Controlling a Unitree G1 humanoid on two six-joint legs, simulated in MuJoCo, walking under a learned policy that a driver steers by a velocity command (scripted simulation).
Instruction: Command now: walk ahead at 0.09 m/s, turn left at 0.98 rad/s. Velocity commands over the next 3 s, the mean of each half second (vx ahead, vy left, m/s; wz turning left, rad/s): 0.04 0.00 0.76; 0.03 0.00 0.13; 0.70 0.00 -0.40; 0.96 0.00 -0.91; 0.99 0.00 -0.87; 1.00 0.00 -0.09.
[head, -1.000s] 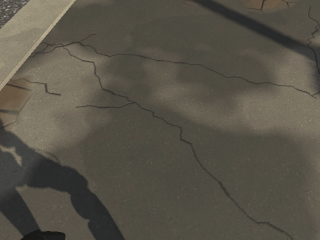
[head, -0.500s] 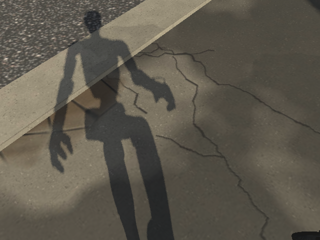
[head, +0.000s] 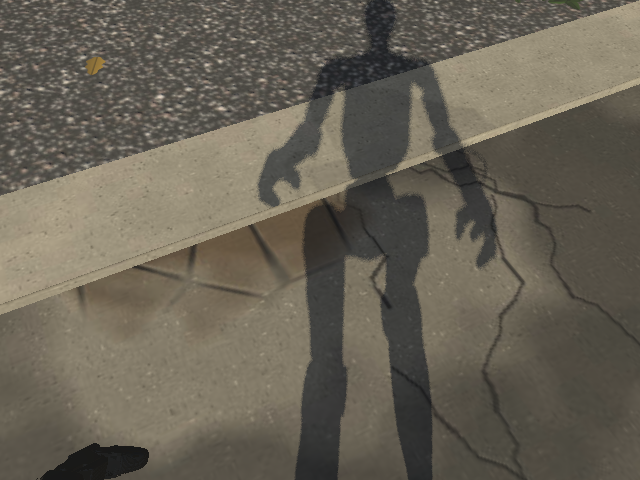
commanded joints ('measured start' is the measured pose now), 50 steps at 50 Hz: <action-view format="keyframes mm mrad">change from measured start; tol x32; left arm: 1 -45 116 26 -78 -13 -29 7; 50 336 174 90 227 3 -1 -30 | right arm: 1 12 -159 -45 -72 -11 -7 -1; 50 -238 -22 59 11 -28 -36 24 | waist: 1 14 129 -118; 25 101 -202 -126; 30 65 262 -86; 50 148 -223 93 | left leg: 1 179 274 -326 -19 524 39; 5 14 202 -351 48 325 -45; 7 -271 6 -1 400 -494 -138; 15 -268 162 213 752 -203 -190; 25 -21 188 296 198 -270 -123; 30 54 632 -170 -246 248 92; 36 128 430 86 -182 528 59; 50 -232 195 314 205 -282 -44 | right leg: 1 22 61 1 -107 -42 -19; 7 710 -385 387 -564 345 -201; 27 367 -209 -88 -430 364 -222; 30 169 -12 -190 -122 -352 -61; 46 626 -114 -38 -547 191 -86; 50 419 -275 255 -768 -729 -273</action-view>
